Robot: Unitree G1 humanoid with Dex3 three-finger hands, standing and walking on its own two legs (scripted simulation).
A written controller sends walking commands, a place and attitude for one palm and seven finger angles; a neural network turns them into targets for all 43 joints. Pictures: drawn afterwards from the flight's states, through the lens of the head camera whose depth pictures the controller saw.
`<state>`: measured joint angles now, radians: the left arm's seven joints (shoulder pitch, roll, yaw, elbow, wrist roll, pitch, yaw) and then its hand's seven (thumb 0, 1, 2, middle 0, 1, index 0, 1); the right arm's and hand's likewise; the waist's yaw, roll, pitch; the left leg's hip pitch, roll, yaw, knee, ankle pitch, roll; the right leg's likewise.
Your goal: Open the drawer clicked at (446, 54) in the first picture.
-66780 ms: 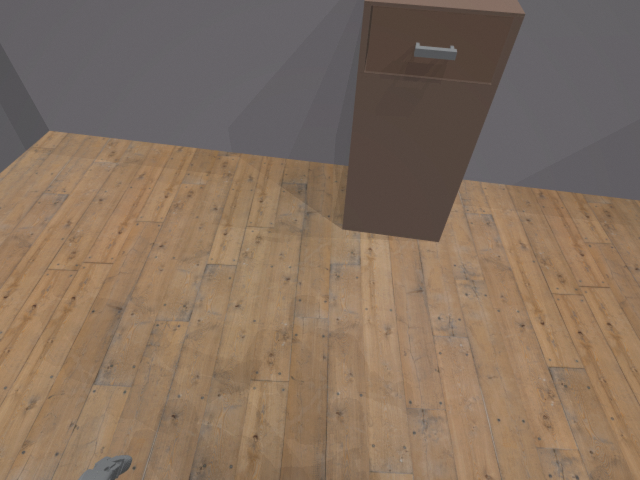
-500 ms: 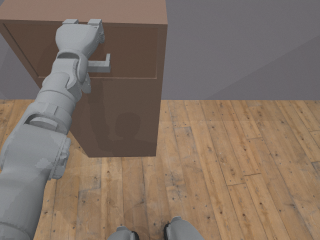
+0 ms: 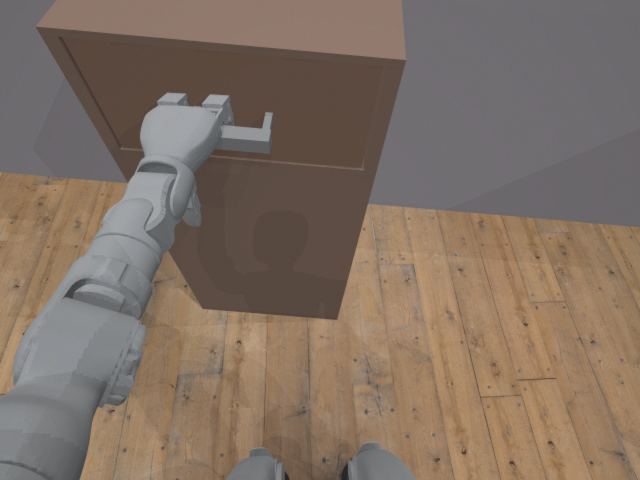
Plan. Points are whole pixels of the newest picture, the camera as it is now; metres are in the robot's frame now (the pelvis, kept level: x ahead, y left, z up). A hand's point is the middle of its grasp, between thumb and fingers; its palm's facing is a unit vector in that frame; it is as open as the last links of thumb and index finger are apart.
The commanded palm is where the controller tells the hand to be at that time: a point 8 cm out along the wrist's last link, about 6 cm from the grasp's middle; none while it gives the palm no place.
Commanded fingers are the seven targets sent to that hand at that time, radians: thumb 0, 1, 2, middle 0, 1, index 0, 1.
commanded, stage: close the thumb around the handle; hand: left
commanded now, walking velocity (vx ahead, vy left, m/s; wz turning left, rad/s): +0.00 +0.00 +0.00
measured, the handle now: (230, 127) +0.55 +0.09 +0.08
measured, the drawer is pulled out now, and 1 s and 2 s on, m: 0.00 0.00 0.01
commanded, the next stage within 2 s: pull the drawer open in 0.58 s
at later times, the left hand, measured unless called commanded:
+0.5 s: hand (197, 160) +0.51 +0.14 +0.06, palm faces -0.05 -0.04 -1.00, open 5.8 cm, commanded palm +0.50 +0.14 +0.12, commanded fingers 0.00 0.90 0.90 -0.40 -1.35 -0.40 -1.35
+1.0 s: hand (198, 164) +0.51 +0.14 +0.06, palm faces -0.05 -0.06 -1.00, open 5.3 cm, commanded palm +0.47 +0.14 +0.12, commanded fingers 0.00 0.90 0.90 -0.40 -1.35 -0.40 -1.35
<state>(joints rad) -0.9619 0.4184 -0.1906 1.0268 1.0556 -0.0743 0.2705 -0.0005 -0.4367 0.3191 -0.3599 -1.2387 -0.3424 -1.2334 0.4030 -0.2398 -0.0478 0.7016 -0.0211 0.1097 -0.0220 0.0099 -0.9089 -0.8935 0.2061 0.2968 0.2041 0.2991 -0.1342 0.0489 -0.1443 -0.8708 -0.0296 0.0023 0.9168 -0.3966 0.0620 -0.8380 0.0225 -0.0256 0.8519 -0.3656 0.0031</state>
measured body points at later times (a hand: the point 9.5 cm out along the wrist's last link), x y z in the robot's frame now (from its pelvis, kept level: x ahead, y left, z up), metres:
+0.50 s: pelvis +0.02 -0.02 +0.02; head +0.11 -0.02 +0.46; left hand +0.51 +0.14 +0.12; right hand +0.06 -0.29 -0.11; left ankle +0.01 +0.07 -0.69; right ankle +0.02 -0.13 -0.69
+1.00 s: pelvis +0.03 -0.02 +0.02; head +0.11 -0.03 +0.46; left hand +0.51 +0.14 +0.11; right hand +0.05 -0.29 -0.11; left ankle +0.01 +0.07 -0.69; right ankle +0.02 -0.13 -0.69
